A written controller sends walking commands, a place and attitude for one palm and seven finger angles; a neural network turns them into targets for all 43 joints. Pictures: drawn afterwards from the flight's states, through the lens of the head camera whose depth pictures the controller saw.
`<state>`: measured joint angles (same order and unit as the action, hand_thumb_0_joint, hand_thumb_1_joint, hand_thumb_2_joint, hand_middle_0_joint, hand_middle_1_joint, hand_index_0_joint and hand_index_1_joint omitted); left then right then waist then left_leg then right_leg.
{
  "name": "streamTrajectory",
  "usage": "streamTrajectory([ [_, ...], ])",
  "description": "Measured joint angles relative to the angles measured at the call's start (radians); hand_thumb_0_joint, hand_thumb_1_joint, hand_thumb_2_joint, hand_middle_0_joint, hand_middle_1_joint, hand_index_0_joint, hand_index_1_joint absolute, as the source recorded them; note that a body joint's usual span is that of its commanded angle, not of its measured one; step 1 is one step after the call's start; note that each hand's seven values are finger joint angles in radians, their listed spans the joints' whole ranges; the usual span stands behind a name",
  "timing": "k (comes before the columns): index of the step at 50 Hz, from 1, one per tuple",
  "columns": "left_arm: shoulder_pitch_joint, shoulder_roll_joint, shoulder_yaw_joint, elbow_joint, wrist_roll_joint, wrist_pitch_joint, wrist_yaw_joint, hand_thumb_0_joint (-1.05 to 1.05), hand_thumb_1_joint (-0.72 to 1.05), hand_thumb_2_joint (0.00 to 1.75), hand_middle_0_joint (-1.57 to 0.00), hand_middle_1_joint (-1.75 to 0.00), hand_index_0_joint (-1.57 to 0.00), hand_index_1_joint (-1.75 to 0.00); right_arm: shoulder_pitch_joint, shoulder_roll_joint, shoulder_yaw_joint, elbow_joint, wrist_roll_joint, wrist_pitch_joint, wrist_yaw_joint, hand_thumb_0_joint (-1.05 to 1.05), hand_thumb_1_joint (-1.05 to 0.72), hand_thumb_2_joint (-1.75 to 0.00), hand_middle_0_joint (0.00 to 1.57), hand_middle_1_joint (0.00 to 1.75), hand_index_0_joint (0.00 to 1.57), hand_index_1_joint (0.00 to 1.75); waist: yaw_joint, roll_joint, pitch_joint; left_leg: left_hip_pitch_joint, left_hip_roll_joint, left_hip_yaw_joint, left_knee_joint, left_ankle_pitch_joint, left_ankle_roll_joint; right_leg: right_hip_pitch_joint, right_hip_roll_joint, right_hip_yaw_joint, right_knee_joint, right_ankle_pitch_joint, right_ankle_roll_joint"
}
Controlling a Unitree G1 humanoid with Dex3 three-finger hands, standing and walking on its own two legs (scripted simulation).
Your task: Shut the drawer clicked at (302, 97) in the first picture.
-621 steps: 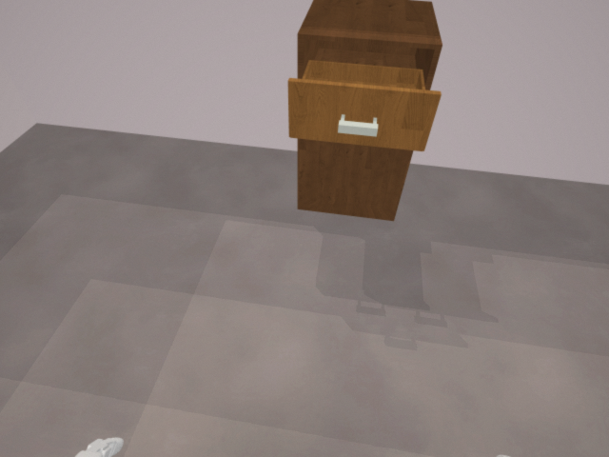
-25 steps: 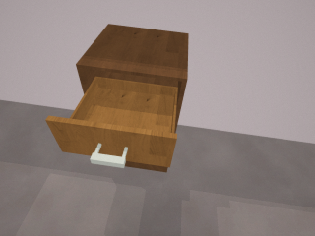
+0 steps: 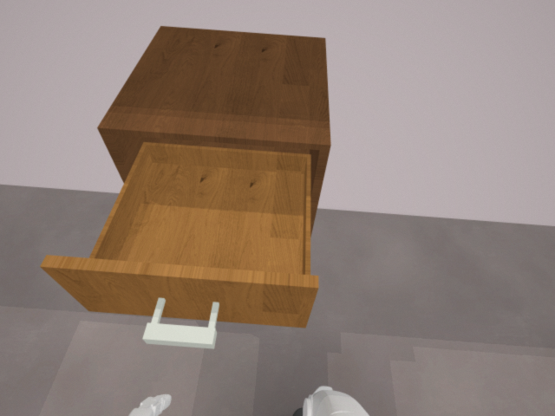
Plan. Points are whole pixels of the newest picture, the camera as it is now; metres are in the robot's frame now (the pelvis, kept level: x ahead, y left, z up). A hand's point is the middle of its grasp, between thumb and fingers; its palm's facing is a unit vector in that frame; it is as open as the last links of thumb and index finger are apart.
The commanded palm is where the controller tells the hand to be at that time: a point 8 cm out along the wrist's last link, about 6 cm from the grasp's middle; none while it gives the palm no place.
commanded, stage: come to a stop and stand still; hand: left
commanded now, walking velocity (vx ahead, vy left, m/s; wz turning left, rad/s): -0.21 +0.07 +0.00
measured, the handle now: (184, 321) +0.27 +0.16 -0.08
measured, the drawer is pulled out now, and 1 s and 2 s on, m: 0.30 0.30 0.30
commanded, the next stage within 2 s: look again from close up in 0.74 s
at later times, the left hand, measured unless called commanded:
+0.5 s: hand out of the picture +0.03 +0.25 -0.17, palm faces +0.03 -0.96 -0.27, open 7.4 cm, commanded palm none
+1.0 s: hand out of the picture +0.03 +0.23 -0.16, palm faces -0.04 -0.97 -0.23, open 7.3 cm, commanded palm none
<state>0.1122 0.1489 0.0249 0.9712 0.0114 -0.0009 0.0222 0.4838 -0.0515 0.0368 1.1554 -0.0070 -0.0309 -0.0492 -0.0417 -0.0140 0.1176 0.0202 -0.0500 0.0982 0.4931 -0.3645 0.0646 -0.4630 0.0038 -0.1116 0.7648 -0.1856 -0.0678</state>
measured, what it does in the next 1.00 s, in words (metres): steps on the spot: right foot, then left foot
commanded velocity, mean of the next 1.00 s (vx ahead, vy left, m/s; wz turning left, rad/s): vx -0.04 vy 0.01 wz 0.00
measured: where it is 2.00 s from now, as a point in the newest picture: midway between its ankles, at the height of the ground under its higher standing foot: outside the picture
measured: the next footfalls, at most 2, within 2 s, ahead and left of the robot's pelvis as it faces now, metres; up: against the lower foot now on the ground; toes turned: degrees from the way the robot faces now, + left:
right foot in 0.04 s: +0.12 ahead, -0.09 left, +0.00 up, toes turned -4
left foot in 0.36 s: +0.02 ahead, +0.15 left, +0.00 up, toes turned +4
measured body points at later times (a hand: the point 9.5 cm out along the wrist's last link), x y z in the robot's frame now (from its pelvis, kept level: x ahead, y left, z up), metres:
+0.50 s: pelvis -0.01 +0.05 -0.01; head -0.03 +0.03 +0.44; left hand +0.03 +0.30 -0.15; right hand +0.06 -0.19 -0.16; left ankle -0.02 +0.15 -0.74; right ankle +0.04 -0.07 -0.72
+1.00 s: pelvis -0.01 +0.05 +0.00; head +0.00 +0.04 +0.45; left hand +0.03 +0.29 -0.15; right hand -0.03 -0.17 -0.16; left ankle -0.02 +0.15 -0.74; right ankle +0.01 -0.06 -0.74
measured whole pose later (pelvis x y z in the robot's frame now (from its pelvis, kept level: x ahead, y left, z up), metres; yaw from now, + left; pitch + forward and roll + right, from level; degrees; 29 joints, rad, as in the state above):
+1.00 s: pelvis -0.01 +0.05 +0.00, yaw -2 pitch +0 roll +1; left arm 0.27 0.17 -0.02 1.01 0.01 0.01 0.03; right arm 0.35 -0.18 0.01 1.04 -0.01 -0.01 -0.01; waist -0.02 0.01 0.01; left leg -0.17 -0.01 0.11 0.44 -0.26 0.04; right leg -0.27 -0.01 -0.01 0.49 -0.22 -0.01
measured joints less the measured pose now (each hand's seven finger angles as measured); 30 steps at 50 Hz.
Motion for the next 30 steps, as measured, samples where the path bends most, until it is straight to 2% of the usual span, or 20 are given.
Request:
streamTrajectory([
  [2, 0.027, -0.002, -0.005, -0.015, 0.002, -0.018, 0.004, 0.00, 0.92, 0.90, -0.20, -0.29, -0.20, -0.30, 0.006, -0.008, -0.018, -0.015, 0.014, 0.012, 0.002, 0.01, -0.90, -0.90, 0.21, 0.30, 0.20, 0.30, 0.012, -0.023, -0.021, -0.077, -0.016, 0.003, 0.208, 0.013, -0.032, 0.110, -0.019, 0.002, -0.150, 0.164, -0.027],
  [4, 0.045, -0.013, -0.004, -0.011, 0.001, -0.025, 0.013, 0.00, 0.92, 0.90, -0.20, -0.29, -0.20, -0.30, -0.028, -0.032, -0.039, -0.035, 0.022, 0.029, 0.001, 0.01, -0.90, -0.90, 0.21, 0.30, 0.20, 0.30, 0.014, -0.007, -0.034, -0.209, -0.011, -0.051, 0.482, -0.095, -0.044, 0.131, -0.012, -0.001, -0.149, 0.010, -0.023],
  [5, 0.049, -0.016, -0.001, -0.008, 0.001, -0.022, 0.018, 0.00, 0.92, 0.90, -0.20, -0.29, -0.20, -0.30, -0.057, -0.043, -0.050, -0.051, 0.022, 0.038, 0.000, 0.01, -0.90, -0.90, 0.20, 0.30, 0.20, 0.30, 0.010, 0.003, -0.033, -0.264, -0.006, -0.080, 0.568, -0.139, -0.047, 0.135, -0.008, -0.007, -0.149, -0.041, -0.019],
  [8, 0.047, 0.002, 0.014, -0.007, 0.007, -0.006, 0.025, -0.01, 0.94, 0.90, -0.20, -0.30, -0.20, -0.30, -0.158, -0.064, -0.066, -0.109, 0.015, 0.053, 0.003, 0.01, -0.91, -0.90, 0.20, 0.30, 0.20, 0.30, 0.005, 0.005, -0.025, -0.392, 0.032, -0.113, 0.660, -0.170, -0.064, 0.117, -0.006, -0.005, -0.171, -0.040, -0.003],
  [10, 0.044, 0.015, 0.018, -0.006, 0.014, 0.002, 0.022, -0.01, 0.94, 0.90, -0.20, -0.30, -0.20, -0.30, -0.219, -0.071, -0.071, -0.146, 0.011, 0.050, 0.010, 0.01, -0.91, -0.90, 0.20, 0.30, 0.19, 0.30, 0.008, -0.004, -0.015, -0.426, 0.055, -0.115, 0.613, -0.174, -0.074, 0.103, -0.012, 0.008, -0.188, -0.015, -0.004],
  [13, 0.049, 0.023, 0.021, -0.010, 0.021, 0.011, 0.017, -0.01, 0.93, 0.90, -0.20, -0.30, -0.20, -0.30, -0.273, -0.096, -0.082, -0.182, 0.006, 0.045, 0.013, 0.01, -0.93, -0.90, 0.20, 0.30, 0.19, 0.30, 0.022, -0.014, -0.012, -0.418, 0.070, -0.095, 0.470, -0.160, -0.087, 0.083, -0.031, 0.030, -0.204, 0.009, 0.003],
  [16, 0.071, 0.030, 0.021, -0.015, 0.021, 0.021, 0.012, 0.00, 0.93, 0.90, -0.20, -0.30, -0.20, -0.30, -0.292, -0.111, -0.082, -0.201, 0.008, 0.039, 0.021, 0.01, -0.93, -0.90, 0.20, 0.30, 0.19, 0.30, 0.040, -0.024, -0.023, -0.340, 0.067, -0.060, 0.256, -0.061, -0.092, 0.065, -0.046, 0.055, -0.202, 0.024, 0.022],
  [18, 0.100, 0.030, 0.009, -0.017, 0.014, 0.035, 0.019, 0.00, 0.92, 0.90, -0.20, -0.30, -0.20, -0.30, -0.276, -0.128, -0.087, -0.226, 0.011, 0.045, 0.026, 0.01, -0.93, -0.90, 0.20, 0.30, 0.19, 0.30, 0.032, -0.001, -0.053, -0.277, 0.074, -0.041, 0.123, -0.014, -0.092, 0.051, -0.046, 0.048, -0.180, 0.018, 0.041],
  [21, 0.137, 0.037, 0.005, -0.014, 0.007, 0.060, 0.018, 0.00, 0.91, 0.90, -0.20, -0.30, -0.20, -0.30, -0.248, -0.134, -0.090, -0.244, -0.003, 0.057, 0.026, 0.01, -0.92, -0.90, 0.20, 0.30, 0.19, 0.30, 0.043, -0.002, -0.091, -0.250, 0.048, -0.015, 0.111, 0.026, -0.055, 0.050, -0.066, 0.075, -0.132, -0.027, 0.055],
  [23, 0.168, 0.038, 0.004, -0.015, 0.009, 0.077, 0.014, 0.00, 0.91, 0.90, -0.20, -0.30, -0.20, -0.30, -0.226, -0.139, -0.084, -0.261, -0.010, 0.065, 0.032, 0.01, -0.92, -0.90, 0.20, 0.30, 0.19, 0.30, 0.048, 0.019, -0.126, -0.242, 0.052, -0.003, 0.116, 0.012, -0.042, 0.047, -0.054, 0.086, -0.080, -0.115, 0.052],
  [26, 0.201, 0.048, 0.002, -0.023, 0.012, 0.077, 0.009, 0.01, 0.91, 0.90, -0.20, -0.30, -0.20, -0.30, -0.220, -0.136, -0.073, -0.270, -0.014, 0.074, 0.042, 0.01, -0.91, -0.90, 0.20, 0.30, 0.19, 0.30, 0.052, 0.034, -0.152, -0.246, 0.047, 0.013, 0.107, 0.016, -0.032, 0.052, -0.036, 0.100, 0.007, -0.135, 0.050],
  [30, 0.220, 0.055, -0.001, -0.026, 0.015, 0.045, 0.008, 0.01, 0.91, 0.90, -0.20, -0.29, -0.20, -0.30, -0.237, -0.128, -0.055, -0.271, -0.008, 0.068, 0.045, 0.01, -0.91, -0.90, 0.20, 0.30, 0.19, 0.30, 0.072, 0.033, -0.133, -0.278, 0.034, 0.034, 0.119, 0.021, -0.030, 0.102, -0.022, 0.124, -0.096, -0.118, 0.045],
])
